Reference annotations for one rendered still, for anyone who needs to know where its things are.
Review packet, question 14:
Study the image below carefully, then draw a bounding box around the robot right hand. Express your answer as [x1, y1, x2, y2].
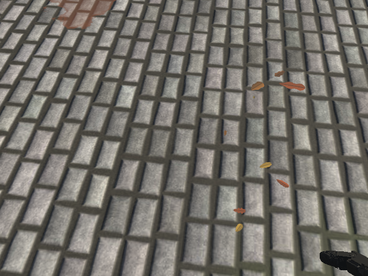
[320, 251, 368, 276]

